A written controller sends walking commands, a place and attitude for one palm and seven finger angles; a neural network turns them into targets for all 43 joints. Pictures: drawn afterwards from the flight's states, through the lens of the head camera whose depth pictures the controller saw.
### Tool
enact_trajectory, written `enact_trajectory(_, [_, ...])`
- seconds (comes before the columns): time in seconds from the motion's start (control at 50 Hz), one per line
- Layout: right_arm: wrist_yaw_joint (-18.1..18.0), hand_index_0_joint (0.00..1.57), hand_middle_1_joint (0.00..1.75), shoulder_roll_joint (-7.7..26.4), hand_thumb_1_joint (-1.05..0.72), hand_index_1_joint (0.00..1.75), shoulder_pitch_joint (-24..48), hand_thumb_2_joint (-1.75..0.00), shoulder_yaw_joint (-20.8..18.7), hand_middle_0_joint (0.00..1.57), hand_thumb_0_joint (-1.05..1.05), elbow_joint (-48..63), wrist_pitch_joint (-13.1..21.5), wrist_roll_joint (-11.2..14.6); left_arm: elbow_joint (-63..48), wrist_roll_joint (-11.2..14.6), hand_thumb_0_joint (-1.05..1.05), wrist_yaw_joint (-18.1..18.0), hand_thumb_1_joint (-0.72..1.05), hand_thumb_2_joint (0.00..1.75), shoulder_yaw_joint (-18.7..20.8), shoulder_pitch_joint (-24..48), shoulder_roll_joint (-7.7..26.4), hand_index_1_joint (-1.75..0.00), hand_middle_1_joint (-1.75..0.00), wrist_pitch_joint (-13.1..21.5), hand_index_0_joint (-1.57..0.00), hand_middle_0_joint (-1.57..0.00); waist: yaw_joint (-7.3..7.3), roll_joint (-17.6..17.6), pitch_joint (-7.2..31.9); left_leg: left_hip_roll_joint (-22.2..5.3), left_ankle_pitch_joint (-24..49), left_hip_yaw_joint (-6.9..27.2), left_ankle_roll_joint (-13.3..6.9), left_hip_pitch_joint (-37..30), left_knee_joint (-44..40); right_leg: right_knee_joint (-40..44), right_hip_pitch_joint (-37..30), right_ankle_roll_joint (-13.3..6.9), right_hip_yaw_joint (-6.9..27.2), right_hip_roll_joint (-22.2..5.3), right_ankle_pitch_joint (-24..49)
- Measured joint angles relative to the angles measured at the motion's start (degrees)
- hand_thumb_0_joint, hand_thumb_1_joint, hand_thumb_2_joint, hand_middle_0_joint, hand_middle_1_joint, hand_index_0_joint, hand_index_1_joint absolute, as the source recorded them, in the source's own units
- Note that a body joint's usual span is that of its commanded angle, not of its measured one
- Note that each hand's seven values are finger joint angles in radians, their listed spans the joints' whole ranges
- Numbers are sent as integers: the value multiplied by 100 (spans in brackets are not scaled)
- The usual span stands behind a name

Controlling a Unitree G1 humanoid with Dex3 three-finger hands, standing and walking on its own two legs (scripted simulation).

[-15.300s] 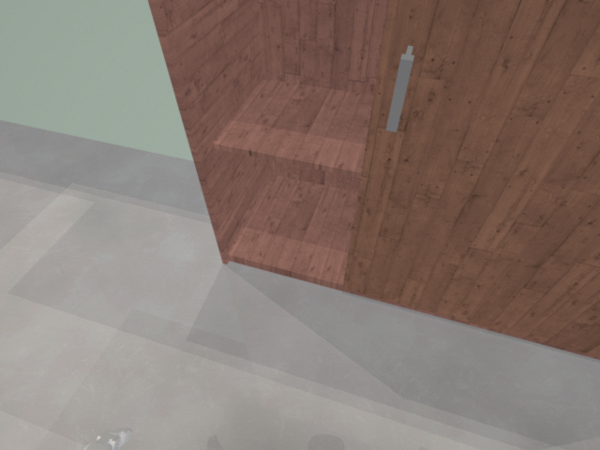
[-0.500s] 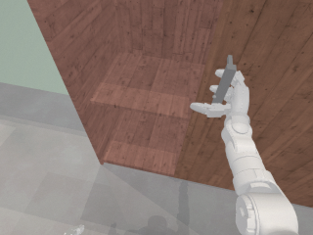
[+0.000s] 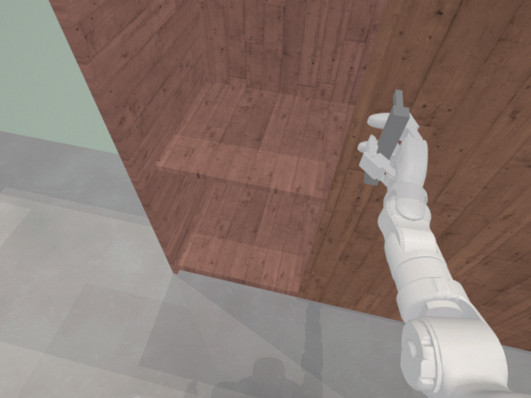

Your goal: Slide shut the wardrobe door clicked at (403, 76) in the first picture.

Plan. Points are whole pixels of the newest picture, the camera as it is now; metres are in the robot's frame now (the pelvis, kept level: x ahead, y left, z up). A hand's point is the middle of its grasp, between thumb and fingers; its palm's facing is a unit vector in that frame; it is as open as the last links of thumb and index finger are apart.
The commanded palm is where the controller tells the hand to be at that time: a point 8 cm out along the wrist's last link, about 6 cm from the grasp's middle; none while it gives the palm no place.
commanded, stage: grip the handle and tug to test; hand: right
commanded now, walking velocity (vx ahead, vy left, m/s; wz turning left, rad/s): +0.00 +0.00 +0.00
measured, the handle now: (384, 139) +0.51 -0.11 +0.12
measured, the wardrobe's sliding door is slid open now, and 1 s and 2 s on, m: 0.48 0.48 0.47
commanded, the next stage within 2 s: tug the door sideways, standing still in 0.68 s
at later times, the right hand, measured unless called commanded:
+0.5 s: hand (367, 156) +0.46 -0.08 +0.12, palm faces +0.10 +0.99 +0.01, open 5.4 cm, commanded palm +0.41 -0.13 +0.13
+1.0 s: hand (367, 156) +0.46 -0.08 +0.13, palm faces +0.12 +0.99 +0.00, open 5.4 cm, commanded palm +0.43 -0.11 +0.13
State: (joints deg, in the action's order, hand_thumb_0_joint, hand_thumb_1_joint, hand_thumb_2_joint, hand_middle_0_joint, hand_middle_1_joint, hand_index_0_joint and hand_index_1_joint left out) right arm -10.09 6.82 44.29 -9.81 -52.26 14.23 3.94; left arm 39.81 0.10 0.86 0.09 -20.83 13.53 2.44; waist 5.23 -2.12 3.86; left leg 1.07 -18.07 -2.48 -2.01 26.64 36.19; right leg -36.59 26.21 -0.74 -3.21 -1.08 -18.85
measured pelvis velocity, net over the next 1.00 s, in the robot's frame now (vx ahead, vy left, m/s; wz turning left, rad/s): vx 0.04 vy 0.00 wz -0.03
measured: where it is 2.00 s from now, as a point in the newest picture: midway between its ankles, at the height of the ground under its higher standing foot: outside the picture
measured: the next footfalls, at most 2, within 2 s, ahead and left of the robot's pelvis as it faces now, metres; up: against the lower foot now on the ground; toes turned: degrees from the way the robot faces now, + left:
none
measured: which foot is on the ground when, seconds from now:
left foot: down 0.00-1.00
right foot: down 0.00-1.00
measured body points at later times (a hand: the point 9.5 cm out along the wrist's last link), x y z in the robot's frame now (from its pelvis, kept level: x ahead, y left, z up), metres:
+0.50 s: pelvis +0.01 +0.01 +0.00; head +0.05 +0.02 +0.45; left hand +0.08 +0.26 -0.12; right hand +0.45 -0.13 +0.13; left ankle +0.00 +0.10 -0.72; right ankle -0.01 -0.11 -0.72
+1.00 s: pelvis +0.04 +0.00 +0.01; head +0.09 +0.02 +0.45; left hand +0.16 +0.24 -0.12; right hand +0.45 -0.13 +0.13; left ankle +0.00 +0.10 -0.72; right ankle -0.01 -0.11 -0.72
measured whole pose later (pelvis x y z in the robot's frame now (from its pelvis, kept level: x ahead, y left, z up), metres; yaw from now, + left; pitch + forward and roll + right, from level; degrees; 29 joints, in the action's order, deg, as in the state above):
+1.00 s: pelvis +0.04 +0.00 +0.01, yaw -2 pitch +8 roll +0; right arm -12.4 2.0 31.7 -2.2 -27.4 1.5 4.4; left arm 36.7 0.7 0.7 1.0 -15.9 13.2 0.2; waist 1.7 -2.4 3.6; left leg 1.0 -20.1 -4.1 -2.0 20.8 32.6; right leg -33.7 21.4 -0.2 -0.9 -0.6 -20.5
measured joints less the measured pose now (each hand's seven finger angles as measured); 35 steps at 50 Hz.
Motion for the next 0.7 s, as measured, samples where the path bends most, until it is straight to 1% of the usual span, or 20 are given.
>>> enact_trajectory(0.14, [5, 41, 140, 1, -74, 140, -118, -82, -10, 43, 0, 137, -43, 10, -25, 10, 1, -4, 90, 90, 10, 9, 2, -30, -30, -25, -20, -20, 2, -22, 2, 23, -7, 5, -10, -57, -33, 20, -55, 12, -3, -21, -18])
enact_trajectory(0.34, [58, 41, 140, -14, -75, 140, -207, -82, -12, 42, 1, 305, -147, 9, -94, 20, 1, -15, 90, 90, 9, 106, 2, -30, -30, -53, -20, -20, -36, -8, 10, 37, -12, -3, -31, -95, -69, 71, -99, 33, 9, -31, -10])
enact_trajectory(0.44, [101, 40, 140, 5, -76, 140, -416, -81, -8, 41, 1, 562, -260, 68, -190, 47, 1, -13, 90, 90, 16, 127, 7, -30, -30, -59, -20, -20, -30, -19, 45, 63, -11, 31, -40, -157, -123, 133, -180, 45, -24, -53, -21])
enact_trajectory(0.56, [77, 38, 140, -45, -77, 140, -771, -79, 67, 38, 1, 1093, -443, 134, -300, 77, 1, 21, 91, 90, 40, 114, 8, -30, -30, -62, -20, -20, -63, -42, 70, 85, -37, 71, -43, -255, -195, 217, -299, 56, -60, -69, -54])
enact_trajectory(0.7, [81, 36, 140, -135, -77, 140, -1303, -78, 185, 35, 1, 1938, -756, 160, -402, 99, 1, 56, 91, 90, 55, 140, -16, -30, -30, -123, -20, -20, -119, -41, 100, 95, -83, 109, -36, -413, -317, 364, -479, 63, -89, -68, -89])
